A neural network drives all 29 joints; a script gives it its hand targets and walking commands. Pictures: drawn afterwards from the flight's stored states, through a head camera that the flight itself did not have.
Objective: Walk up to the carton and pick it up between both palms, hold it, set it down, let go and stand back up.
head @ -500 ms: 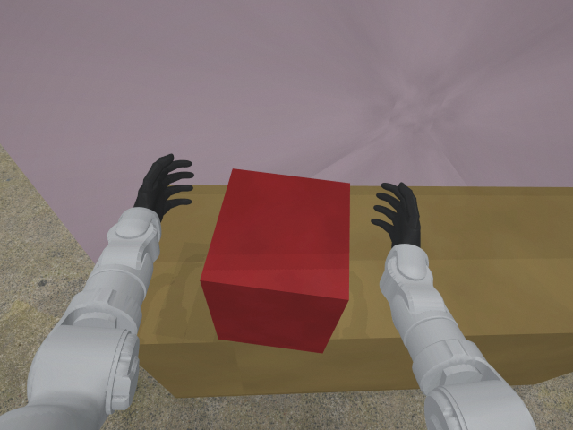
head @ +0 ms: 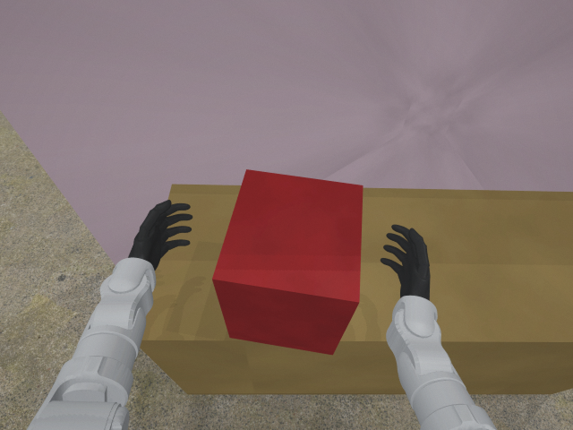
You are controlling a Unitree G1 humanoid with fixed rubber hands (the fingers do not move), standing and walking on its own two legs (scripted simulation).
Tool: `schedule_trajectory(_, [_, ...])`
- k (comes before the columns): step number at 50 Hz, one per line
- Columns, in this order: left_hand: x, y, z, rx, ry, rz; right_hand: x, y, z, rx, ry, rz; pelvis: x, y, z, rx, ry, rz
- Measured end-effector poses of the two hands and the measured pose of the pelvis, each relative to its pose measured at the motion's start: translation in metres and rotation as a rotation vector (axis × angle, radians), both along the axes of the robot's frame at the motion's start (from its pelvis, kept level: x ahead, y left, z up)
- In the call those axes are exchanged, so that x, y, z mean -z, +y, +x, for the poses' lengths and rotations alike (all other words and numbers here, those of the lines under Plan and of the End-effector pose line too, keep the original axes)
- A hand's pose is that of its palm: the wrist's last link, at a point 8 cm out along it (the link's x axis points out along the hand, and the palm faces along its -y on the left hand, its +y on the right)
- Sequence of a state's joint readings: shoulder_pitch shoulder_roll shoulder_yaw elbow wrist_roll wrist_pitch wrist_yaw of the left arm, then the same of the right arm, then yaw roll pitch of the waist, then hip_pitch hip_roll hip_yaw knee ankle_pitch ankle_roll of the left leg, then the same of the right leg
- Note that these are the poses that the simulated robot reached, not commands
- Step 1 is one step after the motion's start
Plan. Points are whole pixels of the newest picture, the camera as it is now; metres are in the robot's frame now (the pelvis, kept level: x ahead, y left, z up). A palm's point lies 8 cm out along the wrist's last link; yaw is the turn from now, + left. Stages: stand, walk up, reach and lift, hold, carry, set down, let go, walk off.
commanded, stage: set down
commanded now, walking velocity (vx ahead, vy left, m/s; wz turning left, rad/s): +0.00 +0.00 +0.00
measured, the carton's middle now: (291, 266) +0.39 -0.01 -0.09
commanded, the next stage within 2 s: let go in 1.82 s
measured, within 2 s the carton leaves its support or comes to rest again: neither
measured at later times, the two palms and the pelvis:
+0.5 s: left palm (133, 307) +0.29 +0.22 -0.01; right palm (414, 333) +0.25 -0.17 -0.02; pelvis +0.01 +0.00 +0.00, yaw +0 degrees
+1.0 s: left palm (120, 352) +0.24 +0.24 -0.03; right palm (422, 367) +0.20 -0.18 -0.03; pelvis +0.01 +0.00 -0.01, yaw +1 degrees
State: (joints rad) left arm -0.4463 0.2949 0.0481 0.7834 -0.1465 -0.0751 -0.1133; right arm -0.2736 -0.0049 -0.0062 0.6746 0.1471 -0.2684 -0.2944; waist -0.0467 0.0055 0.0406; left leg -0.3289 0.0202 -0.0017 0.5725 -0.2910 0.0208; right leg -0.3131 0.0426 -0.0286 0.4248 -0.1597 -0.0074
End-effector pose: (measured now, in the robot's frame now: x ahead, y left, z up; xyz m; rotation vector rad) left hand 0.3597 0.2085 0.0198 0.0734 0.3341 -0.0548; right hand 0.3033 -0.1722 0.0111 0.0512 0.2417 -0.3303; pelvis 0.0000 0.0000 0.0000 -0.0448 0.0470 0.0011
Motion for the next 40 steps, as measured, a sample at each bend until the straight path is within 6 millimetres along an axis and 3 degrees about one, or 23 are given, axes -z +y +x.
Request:
schedule_trajectory(31, [0.039,0.019,-0.085,0.01,-0.002,0.0,0.034,0.001,-0.073,-0.001,0.028,-0.009,0.003,-0.002,0.009,-0.009,-0.085,-0.005])
schedule_trajectory(40, [0.047,0.024,-0.104,0.004,0.001,0.0,0.042,0.0,-0.086,-0.008,0.035,-0.003,0.005,-0.001,0.011,-0.009,-0.101,-0.006])
